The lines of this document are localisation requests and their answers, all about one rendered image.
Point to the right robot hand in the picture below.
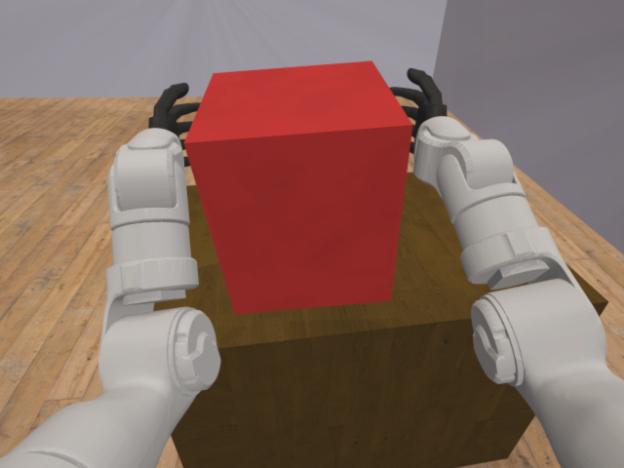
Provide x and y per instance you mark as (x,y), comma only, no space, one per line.
(429,100)

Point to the right robot upper arm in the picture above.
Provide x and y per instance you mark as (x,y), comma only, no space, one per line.
(544,340)

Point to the pedestal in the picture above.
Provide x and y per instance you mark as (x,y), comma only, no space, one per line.
(389,384)

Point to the robot right forearm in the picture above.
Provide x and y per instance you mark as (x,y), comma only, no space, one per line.
(503,245)

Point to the robot left forearm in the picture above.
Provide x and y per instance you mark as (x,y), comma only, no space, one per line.
(149,219)

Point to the left robot hand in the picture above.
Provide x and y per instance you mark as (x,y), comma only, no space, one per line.
(165,114)

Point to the left robot upper arm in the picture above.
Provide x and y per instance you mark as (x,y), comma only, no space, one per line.
(152,366)

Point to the carton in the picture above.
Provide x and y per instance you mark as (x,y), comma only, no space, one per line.
(301,172)

